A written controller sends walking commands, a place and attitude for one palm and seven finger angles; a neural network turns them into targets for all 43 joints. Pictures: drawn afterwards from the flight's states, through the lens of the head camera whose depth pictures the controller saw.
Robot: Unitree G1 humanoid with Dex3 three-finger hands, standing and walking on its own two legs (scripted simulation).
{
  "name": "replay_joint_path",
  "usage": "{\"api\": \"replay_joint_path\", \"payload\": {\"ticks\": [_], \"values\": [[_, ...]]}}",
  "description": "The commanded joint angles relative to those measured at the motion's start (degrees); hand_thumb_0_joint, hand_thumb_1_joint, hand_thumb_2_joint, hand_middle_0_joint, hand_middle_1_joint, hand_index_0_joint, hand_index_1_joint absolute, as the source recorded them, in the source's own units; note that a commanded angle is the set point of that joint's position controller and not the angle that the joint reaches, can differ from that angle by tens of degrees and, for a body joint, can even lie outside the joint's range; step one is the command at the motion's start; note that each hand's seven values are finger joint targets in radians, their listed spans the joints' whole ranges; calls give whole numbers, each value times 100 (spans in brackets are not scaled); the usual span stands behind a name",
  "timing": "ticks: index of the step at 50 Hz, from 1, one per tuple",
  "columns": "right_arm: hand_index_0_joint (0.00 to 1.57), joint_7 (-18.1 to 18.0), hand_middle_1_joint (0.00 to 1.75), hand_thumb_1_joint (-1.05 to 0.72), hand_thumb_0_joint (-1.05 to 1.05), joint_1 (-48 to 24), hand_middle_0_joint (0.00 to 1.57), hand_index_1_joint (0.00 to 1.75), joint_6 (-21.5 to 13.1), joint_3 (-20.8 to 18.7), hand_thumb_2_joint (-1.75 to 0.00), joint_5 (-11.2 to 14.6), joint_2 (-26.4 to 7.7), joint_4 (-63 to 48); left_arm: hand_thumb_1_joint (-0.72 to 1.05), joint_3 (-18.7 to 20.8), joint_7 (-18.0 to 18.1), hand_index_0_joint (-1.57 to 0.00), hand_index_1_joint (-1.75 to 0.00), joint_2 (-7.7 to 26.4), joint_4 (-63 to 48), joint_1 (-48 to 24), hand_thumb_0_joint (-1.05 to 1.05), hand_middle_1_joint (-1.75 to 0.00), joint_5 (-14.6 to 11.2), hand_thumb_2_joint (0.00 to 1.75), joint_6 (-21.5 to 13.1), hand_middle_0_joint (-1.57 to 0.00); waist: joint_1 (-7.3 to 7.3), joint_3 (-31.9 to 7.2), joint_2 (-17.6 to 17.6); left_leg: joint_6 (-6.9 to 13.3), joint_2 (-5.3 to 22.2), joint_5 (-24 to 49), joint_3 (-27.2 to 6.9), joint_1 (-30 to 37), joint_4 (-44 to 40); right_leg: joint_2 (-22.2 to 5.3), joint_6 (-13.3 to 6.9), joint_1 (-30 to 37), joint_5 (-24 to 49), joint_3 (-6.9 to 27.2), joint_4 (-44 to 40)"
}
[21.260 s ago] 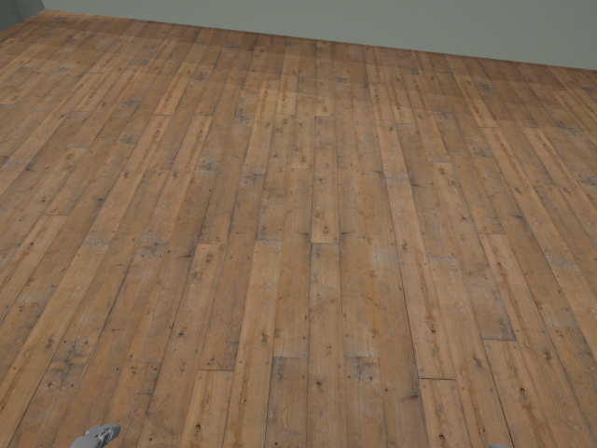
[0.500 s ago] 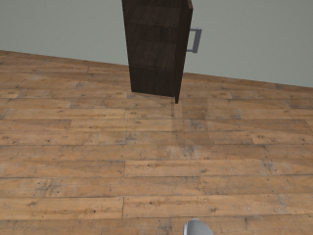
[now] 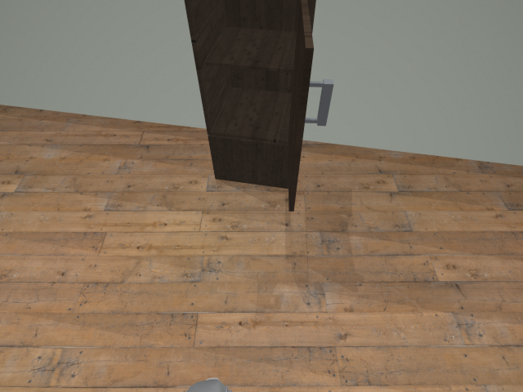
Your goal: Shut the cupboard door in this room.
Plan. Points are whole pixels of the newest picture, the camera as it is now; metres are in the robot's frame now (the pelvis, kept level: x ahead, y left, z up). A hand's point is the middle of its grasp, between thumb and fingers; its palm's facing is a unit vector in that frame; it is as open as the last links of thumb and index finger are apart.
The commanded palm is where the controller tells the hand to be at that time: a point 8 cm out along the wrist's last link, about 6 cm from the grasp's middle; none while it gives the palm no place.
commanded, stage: stand and wait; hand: left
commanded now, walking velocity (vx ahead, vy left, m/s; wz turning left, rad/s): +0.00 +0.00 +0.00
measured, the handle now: (316, 103) +0.81 -0.10 -0.02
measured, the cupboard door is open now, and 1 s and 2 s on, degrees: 98 98 98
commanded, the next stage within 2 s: turn or walk to find it in 1.76 s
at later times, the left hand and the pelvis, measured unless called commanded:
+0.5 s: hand out of the picture +0.06 +0.17 -0.17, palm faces +0.02 -0.98 -0.17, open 7.4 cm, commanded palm none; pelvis +0.07 +0.01 +0.00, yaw -1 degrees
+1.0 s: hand out of the picture +0.03 +0.13 -0.17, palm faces +0.04 -0.99 -0.16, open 7.3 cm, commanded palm none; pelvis +0.07 -0.02 +0.01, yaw +0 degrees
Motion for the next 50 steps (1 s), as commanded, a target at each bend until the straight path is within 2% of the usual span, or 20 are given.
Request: {"api": "replay_joint_path", "payload": {"ticks": [1, 2, 3, 4, 5, 7, 9, 10, 12, 13, 14, 15, 16, 19, 25, 36, 42, 50], "values": [[20, 10, 30, -90, 0, 784, 20, 30, -66, 79, -90, -18, -128, 95, 90, 85, 45, -20, -30, 654, -57, 134, 0, -30, -9, 90, -22, -20, -175, -336, -772, 50, -53, 1439, -47, 1546, -1510, -1059, -289, -339, 2348, 691, -290], [20, 8, 30, -90, 0, 902, 20, 30, -120, 44, -90, -22, -367, 134, 90, 68, 51, -20, -30, 548, -12, 338, 0, -30, 2, 90, 11, -20, -134, -488, -68, 141, 229, 2607, -357, 2005, -1633, -814, -87, -513, 1648, 613, 81], [20, -13, 30, -90, 0, 930, 20, 30, -119, 11, -90, -38, -584, 165, 90, 33, 69, -20, -30, 389, 16, 567, 0, -30, -9, 90, 42, -20, -90, -524, 425, 398, 687, 3376, -647, 2198, -1617, -563, 117, -617, 701, 496, 179], [20, -72, 30, -90, 0, 818, 20, 30, -109, 39, -90, -19, -682, 185, 90, -21, 70, -20, -30, 270, 74, 672, 0, -30, -38, 90, 87, -20, -54, -552, 1054, 701, 1034, 3695, -1059, 2170, -1842, -401, 288, -630, -128, 402, 350], [20, -120, 30, -90, 0, 715, 20, 30, -83, 50, -90, -1, -687, 209, 90, -53, 76, -20, -30, 280, 148, 697, 0, -30, -57, 90, 133, -20, -62, -584, 1458, 917, 1179, 3539, -1306, 2003, -2226, -362, 359, -487, -769, 419, 746], [20, -171, 30, -90, 0, 481, 20, 30, -65, 66, -90, 8, -632, 192, 90, -77, 46, -20, -30, 326, 202, 635, 0, -30, -50, 90, 170, -20, 2, -415, 1123, 1060, 1135, 3406, -1217, 1986, -2403, -431, 333, -704, -1129, 675, 1117], [20, -181, 30, -90, 0, 381, 20, 30, -73, 60, -90, 23, -578, 214, 90, -90, 43, -20, -30, 307, 293, 716, 0, -30, -35, 90, 151, -20, 30, -591, 667, 1027, 976, 3554, -963, 2189, -2183, -476, 327, -640, -756, 756, 713], [20, -177, 30, -90, 0, 316, 20, 30, -70, 40, -90, 42, -551, 223, 90, -99, 48, -20, -30, 295, 352, 835, 0, -30, -24, 90, 135, -20, 69, -743, 460, 922, 835, 3396, -791, 2256, -2048, -487, 328, -452, -315, 753, 257], [20, -159, 30, -90, 0, 261, 20, 30, -62, 36, -90, 88, -445, 236, 90, -126, 65, -20, -30, 347, 442, 952, 0, -30, -8, 90, 94, -20, 48, -682, -72, 579, 471, 2566, -519, 2048, -1905, -602, 292, -116, 966, 866, -508], [20, -135, 30, -90, 0, 279, 20, 30, -59, 48, -90, 97, -387, 253, 90, -154, 72, -20, -30, 378, 437, 885, 0, -30, -12, 90, 82, -20, -17, -566, -157, 451, 352, 1915, -460, 1950, -2051, -695, 277, -136, 1049, 924, -585], [20, -128, 30, -90, 0, 329, 20, 30, -38, 24, -90, 72, -265, 292, 90, -128, 76, -20, -30, 363, 430, 779, 0, -30, -2, 90, 70, -20, -55, -321, -552, 392, 279, 1697, -446, 1841, -2054, -683, 232, -215, 1218, 939, -602], [20, -130, 30, -90, 0, 367, 20, 30, -29, 22, -90, 65, -262, 314, 90, -142, 82, -20, -30, 329, 439, 794, 0, -30, 2, 90, 68, -20, -68, -160, -705, 386, 261, 1684, -397, 1869, -2066, -711, 213, -304, 1388, 942, -611], [20, -133, 30, -90, 0, 493, 20, 30, -28, 38, -90, 56, -249, 367, 90, -142, 92, -20, -30, 314, 428, 780, 0, -30, 1, 90, 66, -20, -104, -123, -688, 384, 251, 1797, -371, 1846, -2103, -705, 196, -237, 1507, 921, -596], [20, -135, 30, -90, 0, 593, 20, 30, -44, 83, -90, 51, -210, 455, 90, -132, 118, -20, -30, 327, 413, 900, 0, -30, -12, 90, 63, -20, -58, -244, -494, 393, 229, 1975, -361, 1899, -2146, -724, 181, -11, 1634, 894, -629], [20, -147, 30, -90, 0, 729, 20, 30, -34, 144, -90, 54, -196, 569, 90, -136, 142, -20, -30, 351, 384, 956, 0, -30, -25, 90, 92, -20, -19, -41, -224, 385, 206, 1829, -342, 1870, -2241, -730, 148, 48, 1528, 903, -768], [20, -163, 30, -90, 0, 1085, 20, 30, 8, 168, -90, 55, -76, 729, 90, -123, 166, -20, -30, 260, 352, 1081, 0, -30, -50, 90, 109, -20, -3, 216, -375, 376, 162, 1398, -316, 1720, -2263, -696, 64, 62, 1372, 881, -908], [20, -165, 30, -90, 0, 1169, 20, 30, 30, 149, -90, 57, -9, 753, 90, -122, 180, -20, -30, 194, 341, 1182, 0, -30, -45, 90, 100, -20, -13, 210, -444, 368, 150, 1260, -307, 1703, -2196, -670, 42, 18, 1336, 907, -944], [20, -175, 30, -90, 0, 1191, 20, 30, 40, 137, -90, 59, 56, 737, 90, -126, 187, -20, -30, 118, 354, 1270, 0, -30, -31, 90, 89, -20, -56, 276, -364, 364, 147, 1193, -291, 1685, -2161, -645, 31, -101, 1313, 943, -952]]}}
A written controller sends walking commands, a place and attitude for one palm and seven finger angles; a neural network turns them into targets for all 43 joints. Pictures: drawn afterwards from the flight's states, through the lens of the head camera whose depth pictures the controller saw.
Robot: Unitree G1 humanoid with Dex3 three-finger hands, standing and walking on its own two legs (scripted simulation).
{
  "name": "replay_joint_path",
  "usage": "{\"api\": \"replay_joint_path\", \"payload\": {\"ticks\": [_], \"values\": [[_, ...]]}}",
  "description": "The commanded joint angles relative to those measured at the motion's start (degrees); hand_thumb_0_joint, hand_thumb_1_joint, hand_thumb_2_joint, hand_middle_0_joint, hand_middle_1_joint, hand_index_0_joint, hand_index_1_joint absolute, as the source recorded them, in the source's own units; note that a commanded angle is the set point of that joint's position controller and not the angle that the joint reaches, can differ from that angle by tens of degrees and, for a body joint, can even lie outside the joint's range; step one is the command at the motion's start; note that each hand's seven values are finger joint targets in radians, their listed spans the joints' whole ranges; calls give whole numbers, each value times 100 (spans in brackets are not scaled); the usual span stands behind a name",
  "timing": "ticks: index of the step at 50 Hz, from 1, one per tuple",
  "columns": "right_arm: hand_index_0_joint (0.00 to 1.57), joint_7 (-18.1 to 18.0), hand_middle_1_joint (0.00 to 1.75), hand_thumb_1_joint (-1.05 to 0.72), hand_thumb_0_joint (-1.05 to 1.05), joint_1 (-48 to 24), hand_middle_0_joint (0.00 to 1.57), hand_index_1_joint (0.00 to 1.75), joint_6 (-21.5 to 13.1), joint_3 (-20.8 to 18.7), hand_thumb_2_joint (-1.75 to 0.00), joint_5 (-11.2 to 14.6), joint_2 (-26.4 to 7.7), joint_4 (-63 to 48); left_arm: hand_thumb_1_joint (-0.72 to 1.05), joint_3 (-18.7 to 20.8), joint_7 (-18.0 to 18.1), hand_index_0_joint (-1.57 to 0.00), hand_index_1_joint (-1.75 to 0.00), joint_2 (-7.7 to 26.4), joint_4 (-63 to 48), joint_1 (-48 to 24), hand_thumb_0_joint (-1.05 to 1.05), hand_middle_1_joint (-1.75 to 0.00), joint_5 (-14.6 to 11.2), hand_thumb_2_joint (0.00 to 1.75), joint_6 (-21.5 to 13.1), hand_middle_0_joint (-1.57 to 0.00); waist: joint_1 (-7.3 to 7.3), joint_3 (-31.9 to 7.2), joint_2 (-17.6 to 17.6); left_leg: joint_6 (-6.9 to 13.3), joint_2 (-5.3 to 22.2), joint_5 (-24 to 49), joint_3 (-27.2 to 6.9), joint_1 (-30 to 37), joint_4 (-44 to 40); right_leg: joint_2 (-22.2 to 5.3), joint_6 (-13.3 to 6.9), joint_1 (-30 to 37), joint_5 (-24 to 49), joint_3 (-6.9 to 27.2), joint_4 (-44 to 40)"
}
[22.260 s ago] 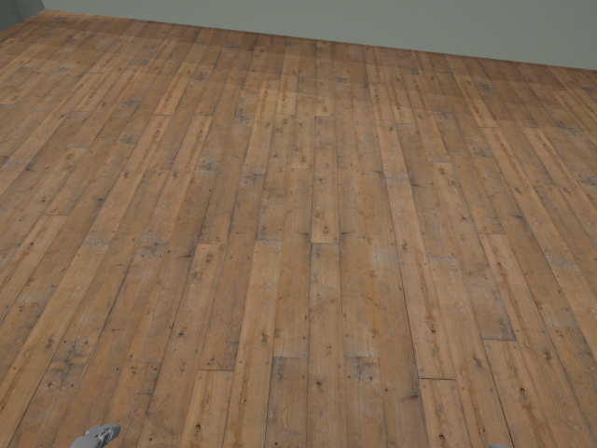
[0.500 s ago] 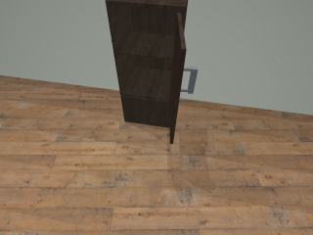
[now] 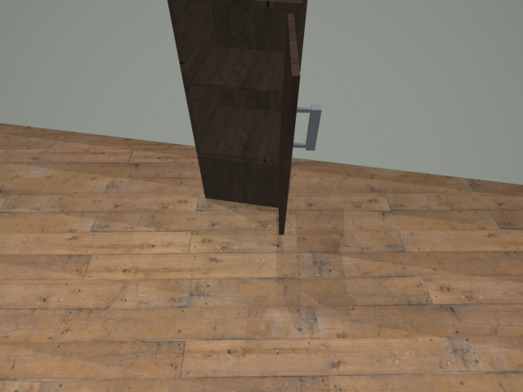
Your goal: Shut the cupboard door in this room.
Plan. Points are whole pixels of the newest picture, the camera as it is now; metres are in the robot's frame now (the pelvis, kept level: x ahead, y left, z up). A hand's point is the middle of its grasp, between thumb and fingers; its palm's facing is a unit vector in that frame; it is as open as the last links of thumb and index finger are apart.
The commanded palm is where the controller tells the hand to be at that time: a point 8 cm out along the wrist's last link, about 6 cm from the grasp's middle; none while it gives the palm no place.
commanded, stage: stand and wait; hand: left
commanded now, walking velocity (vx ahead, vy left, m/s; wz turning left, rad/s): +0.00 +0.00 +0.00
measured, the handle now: (304, 128) +0.74 -0.08 -0.02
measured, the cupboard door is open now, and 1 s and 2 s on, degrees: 98 98 98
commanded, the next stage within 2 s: turn or walk to find it in 0.76 s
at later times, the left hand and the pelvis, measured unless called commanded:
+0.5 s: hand out of the picture -0.03 +0.16 -0.18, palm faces +0.04 -0.98 -0.17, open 7.3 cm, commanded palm none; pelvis +0.00 +0.00 +0.00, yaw +0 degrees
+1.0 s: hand out of the picture -0.01 +0.18 -0.18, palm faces +0.07 -0.98 -0.19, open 7.3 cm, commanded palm none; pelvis +0.00 +0.01 +0.00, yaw +2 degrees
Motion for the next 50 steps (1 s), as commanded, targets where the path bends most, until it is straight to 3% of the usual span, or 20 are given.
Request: {"api": "replay_joint_path", "payload": {"ticks": [1, 12, 20, 26, 37, 42, 50], "values": [[20, -67, 30, -90, 0, 370, 20, 30, -47, -67, -90, -3, -476, -118, 90, 112, 40, -20, -30, 535, -47, 524, 0, -30, 30, 90, -66, -20, 16, 336, -103, 200, 355, 881, -451, 230, -232, -642, -36, -710, 1536, 549, -518], [20, -71, 30, -90, 0, 264, 20, 30, -40, -66, -90, 2, -553, -193, 90, 108, 33, -20, -30, 542, -20, 572, 0, -30, 47, 90, -64, -20, 17, 414, -64, 198, 362, 807, -477, 259, -221, -628, -26, -812, 1326, 536, -563], [20, -79, 30, -90, 0, 255, 20, 30, -73, -63, -90, -5, -613, -223, 90, 125, 32, -20, -30, 620, -57, 532, 0, -30, 44, 90, -78, -20, 26, 233, -85, 216, 376, 1098, -474, 306, -194, -655, -33, -607, 1771, 519, -472], [20, -76, 30, -90, 0, 230, 20, 30, -72, -64, -90, -6, -655, -231, 90, 131, 31, -20, -30, 672, -94, 470, 0, -30, 42, 90, -64, -20, 45, 378, -118, 221, 380, 1027, -488, 269, -241, -646, -23, -664, 1597, 506, -496], [20, -74, 30, -90, 0, 174, 20, 30, -88, -96, -90, -2, -756, -276, 90, 155, 22, -20, -30, 797, -165, 377, 0, -30, 48, 90, -67, -20, 57, 272, -59, 239, 381, 1131, -521, 326, -225, -664, -32, -577, 1623, 491, -501], [20, -43, 30, -90, 0, 143, 20, 30, -16, -98, -90, -13, -702, -360, 90, 193, 34, -20, -30, 826, -254, 301, 0, -30, 38, 90, -3, -20, 63, 361, -117, 213, 321, 1145, -569, -1, -32, -726, 2, -583, 1448, 331, -255], [20, -38, 30, -90, 0, 76, 20, 30, -19, -131, -90, -16, -731, -420, 90, 202, 22, -20, -30, 820, -327, 254, 0, -30, 48, 90, 9, -20, 55, 136, -85, 270, 326, 1331, -673, 65, 140, -739, 11, -681, 1361, 285, -94]]}}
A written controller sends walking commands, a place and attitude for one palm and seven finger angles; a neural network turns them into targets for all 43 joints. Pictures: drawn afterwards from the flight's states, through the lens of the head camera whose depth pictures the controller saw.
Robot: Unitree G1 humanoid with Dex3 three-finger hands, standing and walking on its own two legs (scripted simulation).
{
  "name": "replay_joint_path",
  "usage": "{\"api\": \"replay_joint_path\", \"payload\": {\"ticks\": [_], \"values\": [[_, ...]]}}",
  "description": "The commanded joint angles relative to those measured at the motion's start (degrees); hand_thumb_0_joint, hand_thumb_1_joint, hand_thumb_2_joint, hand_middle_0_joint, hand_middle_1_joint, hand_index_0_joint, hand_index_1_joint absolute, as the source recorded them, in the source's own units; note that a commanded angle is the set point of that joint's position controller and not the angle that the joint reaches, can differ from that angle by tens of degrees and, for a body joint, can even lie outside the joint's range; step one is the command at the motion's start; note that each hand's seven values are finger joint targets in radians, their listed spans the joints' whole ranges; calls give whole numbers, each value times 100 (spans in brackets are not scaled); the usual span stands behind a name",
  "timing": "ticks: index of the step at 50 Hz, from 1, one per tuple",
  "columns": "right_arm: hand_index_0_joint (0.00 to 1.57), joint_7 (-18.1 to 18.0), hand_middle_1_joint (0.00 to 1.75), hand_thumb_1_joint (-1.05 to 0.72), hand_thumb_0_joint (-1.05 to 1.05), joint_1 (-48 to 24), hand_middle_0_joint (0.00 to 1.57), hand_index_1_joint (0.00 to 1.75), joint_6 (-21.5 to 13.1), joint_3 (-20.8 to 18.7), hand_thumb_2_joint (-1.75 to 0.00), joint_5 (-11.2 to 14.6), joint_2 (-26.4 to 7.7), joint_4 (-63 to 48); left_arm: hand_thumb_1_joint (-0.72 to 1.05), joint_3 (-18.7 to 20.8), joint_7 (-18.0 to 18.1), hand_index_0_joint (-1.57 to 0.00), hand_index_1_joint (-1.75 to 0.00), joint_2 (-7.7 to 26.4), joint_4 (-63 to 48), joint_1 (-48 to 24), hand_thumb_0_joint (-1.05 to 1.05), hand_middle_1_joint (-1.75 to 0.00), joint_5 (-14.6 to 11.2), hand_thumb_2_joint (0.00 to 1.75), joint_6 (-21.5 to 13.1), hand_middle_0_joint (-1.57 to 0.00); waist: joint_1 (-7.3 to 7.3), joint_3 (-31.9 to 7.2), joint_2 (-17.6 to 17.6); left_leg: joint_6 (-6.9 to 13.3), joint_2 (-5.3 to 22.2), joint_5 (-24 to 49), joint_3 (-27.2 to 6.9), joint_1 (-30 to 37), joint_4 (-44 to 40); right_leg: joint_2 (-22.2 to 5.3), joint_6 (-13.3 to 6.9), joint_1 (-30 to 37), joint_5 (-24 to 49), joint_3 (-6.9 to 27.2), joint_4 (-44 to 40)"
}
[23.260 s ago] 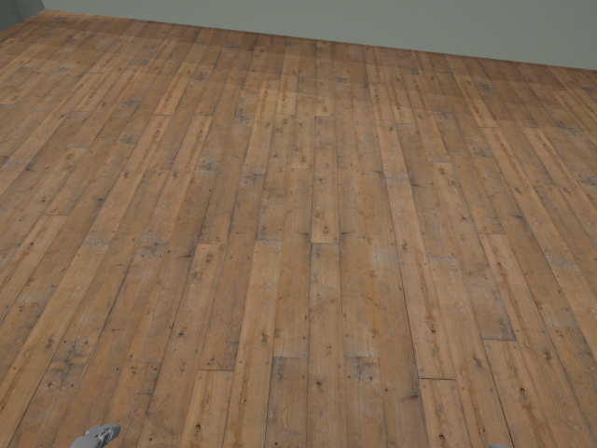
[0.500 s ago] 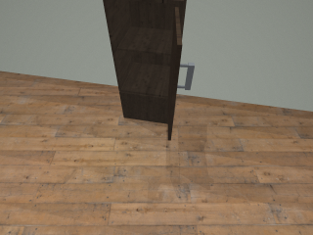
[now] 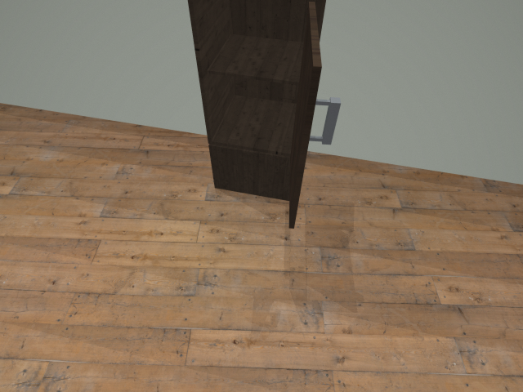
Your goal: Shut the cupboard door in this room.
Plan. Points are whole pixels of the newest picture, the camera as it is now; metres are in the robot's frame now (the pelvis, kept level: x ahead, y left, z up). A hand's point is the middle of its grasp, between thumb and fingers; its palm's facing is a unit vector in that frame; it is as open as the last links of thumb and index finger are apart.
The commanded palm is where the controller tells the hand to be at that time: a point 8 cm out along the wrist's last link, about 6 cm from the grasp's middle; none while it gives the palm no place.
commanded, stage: stand and wait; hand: left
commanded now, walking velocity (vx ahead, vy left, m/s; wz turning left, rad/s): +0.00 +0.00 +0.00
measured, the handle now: (322, 121) +0.74 -0.11 -0.02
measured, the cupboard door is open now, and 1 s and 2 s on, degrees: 98 98 98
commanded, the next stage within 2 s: turn or walk to find it in 0.06 s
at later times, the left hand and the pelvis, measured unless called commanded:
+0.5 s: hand out of the picture +0.03 +0.22 -0.18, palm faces +0.02 -0.99 -0.14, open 7.4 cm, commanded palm none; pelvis +0.08 +0.05 +0.00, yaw +1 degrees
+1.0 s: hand (189, 270) +0.38 +0.18 -0.17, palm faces +0.07 -0.98 -0.20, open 7.2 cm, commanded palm none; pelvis +0.29 +0.01 -0.01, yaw +3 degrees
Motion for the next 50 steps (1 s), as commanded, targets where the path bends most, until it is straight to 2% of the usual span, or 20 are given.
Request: {"api": "replay_joint_path", "payload": {"ticks": [1, 7, 10, 12, 14, 16, 17, 18, 19, 20, 22, 26, 36, 40, 41, 42, 43, 44, 47, 50], "values": [[20, -53, 30, -90, 0, 325, 20, 30, -81, -74, -90, 9, -546, -152, 90, 103, 29, -20, -30, 580, -44, 503, 0, -30, 29, 90, -61, -20, 13, -11, -7, 159, 475, 1532, -508, 373, -310, -563, -95, -483, 1569, 454, -498], [20, 1, 30, -90, 0, 361, 20, 30, -68, -62, -90, -31, -467, -120, 90, 121, -44, -20, -30, 627, 108, 682, 0, -30, 53, 90, -66, -20, 42, 255, -188, 130, 254, -530, -386, -51, -238, -671, -192, -542, -642, 592, -941], [20, 71, 30, -90, 0, 99, 20, 30, -21, -122, -90, -73, -338, -405, 90, 274, -76, -20, -30, 917, 115, 884, 0, -30, 99, 90, -45, -20, 197, 993, -940, 81, 43, -1276, 68, -1313, 994, -1466, -659, -646, -2257, 1556, -1743], [20, 130, 30, -90, 0, -246, 20, 30, -29, -184, -90, -81, -402, -675, 90, 322, -77, -20, -30, 968, 129, 1004, 0, -30, 126, 90, -116, -20, 273, 1241, -708, 106, 244, -1420, 9, -1884, 1773, -1915, -955, -548, -2143, 1932, -1916], [20, 178, 30, -90, 0, -239, 20, 30, -108, -212, -90, -53, -377, -805, 90, 352, -93, -20, -30, 975, 126, 862, 0, -30, 162, 90, -205, -20, 144, 1069, -434, 122, 399, -1456, -90, -1790, 1549, -1949, -986, -410, -1179, 1554, -1490], [20, 181, 30, -90, 0, 534, 20, 30, -206, -187, -90, -50, -307, -622, 90, 352, -129, -20, -30, 945, 51, 518, 0, -30, 130, 90, -217, -20, -247, 547, -238, 136, 195, -835, 165, -288, 418, -1442, -661, -951, -569, 695, -584], [20, 146, 30, -90, 0, 1169, 20, 30, -251, -246, -90, -81, -534, -416, 90, 321, -185, -20, -30, 775, -41, 448, 0, -30, 87, 90, -216, -20, -479, 256, 531, 277, 221, -1043, -231, 782, -32, -839, -409, -1642, -397, 171, 455], [20, 69, 30, -90, 0, 1918, 20, 30, -291, -394, -90, -141, -1041, -190, 90, 241, -253, -20, -30, 426, -228, 329, 0, -30, 36, 90, -226, -20, -745, 122, 1852, 752, 1304, -1866, -2103, 1526, -1031, -120, -42, -2737, -493, -368, 2172], [20, 32, 30, -90, 0, 2481, 20, 30, -299, -445, -90, -148, -1285, -14, 90, 200, -232, -20, -30, 402, -504, -184, 0, -30, 82, 90, -236, -20, -897, 240, 2113, 1095, 2026, -2056, -3430, 1531, -1852, 175, -81, -3460, -1334, -7, 3562], [20, -13, 30, -90, 0, 2302, 20, 30, -276, -403, -90, -129, -1232, -31, 90, 213, -216, -20, -30, 426, -585, -465, 0, -30, 99, 90, -227, -20, -780, 380, 1407, 1306, 2279, -1856, -3556, 1278, -1891, -116, -180, -3789, -1122, 487, 4355], [20, -17, 30, -90, 0, 1569, 20, 30, -377, -306, -90, -94, -802, -260, 90, 226, -280, -20, -30, 429, -474, -429, 0, -30, 127, 90, -255, -20, -416, 351, 212, 1191, 2055, -1353, -2764, 892, -1859, -486, -148, -3764, -242, 766, 4553], [20, -60, 30, -90, 0, 1362, 20, 30, -550, -217, -90, -36, -588, -185, 90, 239, -333, -20, -30, 265, -421, -237, 0, -30, 142, 90, -162, -20, -88, 116, 380, 996, 1453, 832, -1204, 1075, -1736, -527, 112, -3583, 509, 607, 4130], [20, -37, 30, -90, 0, 1473, 20, 30, -526, -272, -90, -63, -576, 16, 90, 262, -392, -20, -30, 279, -1028, -1593, 0, -30, 76, 90, -175, -20, -203, 594, 745, 803, 1261, 2262, -263, 1011, -1662, -287, 49, -2742, 1261, 136, 1435], [20, -41, 30, -90, 0, 1243, 20, 30, -456, -347, -90, -38, -807, 43, 90, 355, -327, -20, -30, 570, -657, -145, 0, -30, 123, 90, -297, -20, 457, -193, 549, 530, 1076, 4085, -73, 1262, 271, 190, -190, -862, 1270, -149, 556], [20, -7, 30, -90, 0, 1190, 20, 30, -449, -347, -90, 1, -804, -14, 90, 434, -279, -20, -30, 894, -370, 802, 0, -30, 158, 90, -383, -20, 848, -814, 192, 321, 842, 3347, 23, 515, 1611, -140, -301, 651, 1896, 208, 340], [20, 41, 30, -90, 0, 1492, 20, 30, -455, -272, -90, 93, -397, -184, 90, 590, -164, -20, -30, 1562, -206, 1456, 0, -30, 187, 90, -441, -20, 900, -1549, -1224, 91, -10, -146, 185, -1048, 3517, -1811, -821, 2030, 3683, 2329, 228], [20, -11, 30, -90, 0, 1329, 20, 30, -397, -235, -90, 128, -341, -344, 90, 570, -139, -20, -30, 1785, -142, 1424, 0, -30, 49, 90, -399, -20, 686, -1461, -1011, 54, -265, -2217, -374, -1517, 4769, -2589, -1350, 1685, 5261, 3077, -108], [20, -1, 30, -90, 0, 1204, 20, 30, -340, -222, -90, 97, -280, -315, 90, 541, -145, -20, -30, 1623, -271, 851, 0, -30, 33, 90, -432, -20, 571, -1508, -1208, 45, 77, -1872, -837, -1480, 5011, -2479, -1350, 1125, 4718, 2906, -232], [20, 37, 30, -90, 0, 710, 20, 30, -179, -214, -90, -14, -238, -361, 90, 346, -104, -20, -30, 916, -515, -309, 0, -30, 44, 90, -400, -20, 53, -335, -228, -28, 450, -1033, -731, -1337, 4462, -1808, -1022, -833, 3172, 1608, -733], [20, 41, 30, -90, 0, 953, 20, 30, -15, -128, -90, -48, -111, -281, 90, 276, -106, -20, -30, 674, -575, -593, 0, -30, 93, 90, -369, -20, -238, -454, -672, -204, 421, -892, -385, -675, 3115, -1313, -836, -1486, 3130, 728, -888]]}}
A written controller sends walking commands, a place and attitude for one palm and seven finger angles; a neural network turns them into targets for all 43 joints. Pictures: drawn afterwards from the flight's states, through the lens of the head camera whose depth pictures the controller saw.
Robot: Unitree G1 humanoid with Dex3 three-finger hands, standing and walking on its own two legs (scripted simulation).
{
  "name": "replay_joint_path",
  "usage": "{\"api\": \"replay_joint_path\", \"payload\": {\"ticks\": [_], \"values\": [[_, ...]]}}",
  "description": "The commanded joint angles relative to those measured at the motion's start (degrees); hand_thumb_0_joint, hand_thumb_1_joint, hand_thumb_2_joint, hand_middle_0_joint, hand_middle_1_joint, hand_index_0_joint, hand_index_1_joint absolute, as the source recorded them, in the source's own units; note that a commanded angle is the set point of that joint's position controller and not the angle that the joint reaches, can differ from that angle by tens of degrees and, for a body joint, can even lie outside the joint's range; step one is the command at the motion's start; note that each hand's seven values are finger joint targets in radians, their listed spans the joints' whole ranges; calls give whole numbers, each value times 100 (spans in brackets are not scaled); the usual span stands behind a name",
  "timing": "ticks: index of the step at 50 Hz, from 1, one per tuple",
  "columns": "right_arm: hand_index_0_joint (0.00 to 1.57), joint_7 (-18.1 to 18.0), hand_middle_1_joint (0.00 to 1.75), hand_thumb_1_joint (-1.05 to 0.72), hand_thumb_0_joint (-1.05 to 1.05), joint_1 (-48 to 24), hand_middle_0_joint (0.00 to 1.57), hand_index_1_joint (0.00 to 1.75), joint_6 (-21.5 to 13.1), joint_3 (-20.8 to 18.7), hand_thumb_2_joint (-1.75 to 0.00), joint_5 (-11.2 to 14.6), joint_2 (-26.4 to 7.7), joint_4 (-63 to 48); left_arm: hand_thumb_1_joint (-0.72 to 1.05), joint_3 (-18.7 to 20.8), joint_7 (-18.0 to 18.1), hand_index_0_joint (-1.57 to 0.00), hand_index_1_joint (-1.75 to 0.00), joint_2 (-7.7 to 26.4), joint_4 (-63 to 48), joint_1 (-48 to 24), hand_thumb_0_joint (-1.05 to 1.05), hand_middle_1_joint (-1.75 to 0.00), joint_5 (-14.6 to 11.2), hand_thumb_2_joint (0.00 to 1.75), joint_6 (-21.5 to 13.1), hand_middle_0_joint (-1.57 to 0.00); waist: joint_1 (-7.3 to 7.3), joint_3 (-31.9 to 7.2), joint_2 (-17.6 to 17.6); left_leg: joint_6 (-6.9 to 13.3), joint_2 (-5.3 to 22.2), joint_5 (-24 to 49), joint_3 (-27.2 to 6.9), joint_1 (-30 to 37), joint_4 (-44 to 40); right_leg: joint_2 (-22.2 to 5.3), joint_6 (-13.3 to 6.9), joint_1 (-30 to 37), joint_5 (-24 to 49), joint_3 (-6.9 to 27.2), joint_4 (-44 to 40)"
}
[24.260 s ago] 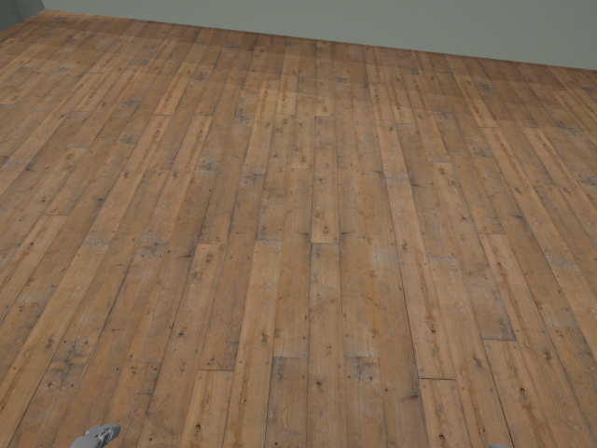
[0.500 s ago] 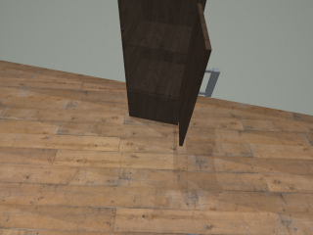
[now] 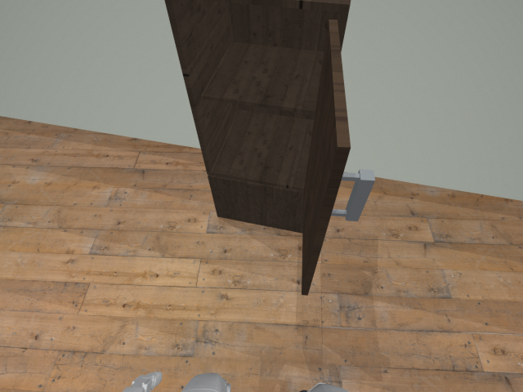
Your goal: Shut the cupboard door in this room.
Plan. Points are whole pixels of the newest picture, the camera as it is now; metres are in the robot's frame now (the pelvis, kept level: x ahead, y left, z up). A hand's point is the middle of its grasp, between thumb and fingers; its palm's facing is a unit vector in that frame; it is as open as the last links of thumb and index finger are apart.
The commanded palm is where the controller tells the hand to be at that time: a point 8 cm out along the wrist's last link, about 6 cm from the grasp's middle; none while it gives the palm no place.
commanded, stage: stand and wait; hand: left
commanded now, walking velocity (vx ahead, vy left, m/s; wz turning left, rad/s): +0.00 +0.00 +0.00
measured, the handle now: (347, 196) +0.45 -0.14 -0.01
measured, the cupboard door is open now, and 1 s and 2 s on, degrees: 98 98 98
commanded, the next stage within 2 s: turn or walk to find it in 0.06 s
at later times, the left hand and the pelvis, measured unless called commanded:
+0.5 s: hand out of the picture +0.11 +0.21 -0.16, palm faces +0.16 -0.96 -0.24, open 7.4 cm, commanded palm none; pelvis +0.09 +0.01 +0.01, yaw +7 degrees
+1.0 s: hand out of the picture +0.06 +0.18 -0.17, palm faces +0.30 -0.93 -0.22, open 7.3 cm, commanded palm none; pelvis +0.10 -0.01 +0.01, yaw +15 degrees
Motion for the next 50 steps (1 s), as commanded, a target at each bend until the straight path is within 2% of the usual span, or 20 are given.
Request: {"api": "replay_joint_path", "payload": {"ticks": [1, 5, 8, 9, 11, 12, 17, 19, 24, 27, 28, 29, 30, 31, 33, 35, 42, 45, 48, 50], "values": [[20, 0, 30, -90, 0, 819, 20, 30, 126, 112, -90, -42, 110, -98, 90, 64, 26, -20, -30, 695, -44, 427, 0, -30, 121, 90, 55, -20, -53, -819, -1046, -166, 162, 316, 122, 390, -1257, -1293, -567, 47, 2300, 812, -1643], [20, 37, 30, -90, 0, 262, 20, 30, 70, 155, -90, -9, -40, -286, 90, 78, 3, -20, -30, 975, 110, 502, 0, -30, 108, 90, 127, -20, 83, -784, -1043, -204, 23, 653, 229, 565, -2566, -1290, -569, 458, 1753, 821, -1599], [20, 71, 30, -90, 0, 167, 20, 30, 16, 133, -90, -22, -275, -330, 90, 98, 25, -20, -30, 1078, 140, 490, 0, -30, 61, 90, 225, -20, 16, -689, -747, -228, -33, 1631, 290, 1378, -3756, -1235, -244, 180, 770, 622, -1152], [20, 86, 30, -90, 0, 136, 20, 30, 1, 102, -90, -21, -480, -352, 90, 83, 24, -20, -30, 1007, 143, 627, 0, -30, 50, 90, 287, -20, 38, -636, -199, -162, 107, 2097, 47, 1724, -3983, -1021, -17, -166, 163, 488, -837], [20, 60, 30, -90, 0, 58, 20, 30, 53, -17, -90, -80, -1096, -531, 90, 44, 15, -20, -30, 694, 46, 870, 0, -30, 30, 90, 390, -20, 99, -358, 1187, 604, 1334, 2086, -1641, 1038, -5046, -194, 477, -173, -1339, 46, 266], [20, 26, 30, -90, 0, -52, 20, 30, 68, -54, -90, -89, -1184, -548, 90, 29, 23, -20, -30, 727, 19, 776, 0, -30, 41, 90, 436, -20, 55, -360, 1787, 941, 1515, 1699, -2237, 836, -5571, -110, 510, -258, -1962, 248, 1218], [20, -61, 30, -90, 0, -250, 20, 30, 21, -65, -90, -43, -1053, -646, 90, 70, -23, -20, -30, 811, 1, 716, 0, -30, 55, 90, 377, -20, 145, -1126, 440, 1096, 1058, 3989, -1372, 1995, -4823, -161, 565, -856, -1517, 754, 2229], [20, -57, 30, -90, 0, -161, 20, 30, 45, -132, -90, -55, -1085, -674, 90, 91, 7, -20, -30, 784, -97, 634, 0, -30, 52, 90, 403, -20, 71, -1268, 433, 1108, 1007, 4295, -1323, 2114, -4732, -142, 625, -825, -1524, 781, 2096], [20, -22, 30, -90, 0, -386, 20, 30, 138, -204, -90, -80, -1132, -802, 90, 92, 30, -20, -30, 718, -238, 730, 0, -30, 25, 90, 447, -20, 115, -1176, 689, 1052, 878, 3728, -1465, 1483, -4696, -16, 590, -100, -1365, 707, 926], [20, 5, 30, -90, 0, -563, 20, 30, 149, -179, -90, -9, -952, -822, 90, 69, 56, -20, -30, 823, -34, 1373, 0, -30, 53, 90, 354, -20, 429, -1309, 265, 584, 380, 2480, -1191, 721, -4222, -52, 548, 1308, 163, 675, -1040], [20, 42, 30, -90, 0, -520, 20, 30, 143, -120, -90, 44, -611, -864, 90, 109, 95, -20, -30, 1199, -44, 1391, 0, -30, 130, 90, 306, -20, 418, -1222, -832, 198, -141, 1216, -673, -41, -3564, -960, 293, 1754, 117, 1689, -1602], [20, 70, 30, -90, 0, -599, 20, 30, 170, -58, -90, 40, -411, -986, 90, 137, 84, -20, -30, 1595, -148, 1152, 0, -30, 142, 90, 299, -20, 354, -771, -1727, -82, -606, -233, -194, -405, -3021, -2032, -281, 1240, 290, 2703, -1953], [20, 59, 30, -90, 0, -737, 20, 30, 274, -118, -90, -8, -654, -960, 90, 160, 66, -20, -30, 1598, -229, 1028, 0, -30, 109, 90, 288, -20, 455, -585, -1693, -68, -434, -663, -427, -169, -2259, -2230, -633, 467, -61, 2846, -2145], [20, 63, 30, -90, 0, -751, 20, 30, 314, -130, -90, -18, -618, -874, 90, 150, 74, -20, -30, 1459, -239, 784, 0, -30, 117, 90, 295, -20, 331, -256, -1473, -40, -366, -495, -465, -146, -1819, -2017, -737, 170, 44, 2723, -2111], [20, 68, 30, -90, 0, -451, 20, 30, 296, -83, -90, -6, -482, -621, 90, 86, 72, -20, -30, 1237, -228, 543, 0, -30, 122, 90, 288, -20, 139, -225, -991, -76, -286, -202, -288, -25, -1570, -1574, -666, 388, 1461, 1851, -1653], [20, 59, 30, -90, 0, -380, 20, 30, 270, -28, -90, 13, -400, -533, 90, 57, 56, -20, -30, 1162, -161, 711, 0, -30, 123, 90, 266, -20, 204, -455, -1132, -133, -317, -147, -122, 57, -1888, -1288, -551, 893, 2583, 1394, -1359], [20, 10, 30, -90, 0, -531, 20, 30, 198, 57, -90, 42, -419, -472, 90, 139, 100, -20, -30, 1334, 164, 1094, 0, -30, 97, 90, 302, -20, 380, -826, -1250, -183, -381, 351, 152, 548, -3553, -1286, -491, 1730, 3401, 1275, -936], [20, 9, 30, -90, 0, -256, 20, 30, 133, 41, -90, 17, -606, -366, 90, 174, 108, -20, -30, 1276, 107, 939, 0, -30, 34, 90, 367, -20, 210, -949, -772, -38, -84, 1952, -56, 1496, -4558, -1120, -79, 1153, 2308, 995, -501], [20, -29, 30, -90, 0, -169, 20, 30, 150, -93, -90, -41, -1123, -413, 90, 88, 60, -20, -30, 839, -119, 742, 0, -30, 32, 90, 457, -20, 81, -808, 1265, 886, 1248, 3812, -1653, 1816, -4838, -187, 501, -100, -1104, 229, 761], [20, -85, 30, -90, 0, -198, 20, 30, 164, -92, -90, -59, -1040, -408, 90, 122, 54, -20, -30, 899, -224, 388, 0, -30, 32, 90, 526, -20, 43, -534, 1249, 1205, 1267, 4015, -1740, 1538, -5017, -210, 464, -439, -1954, 682, 1820]]}}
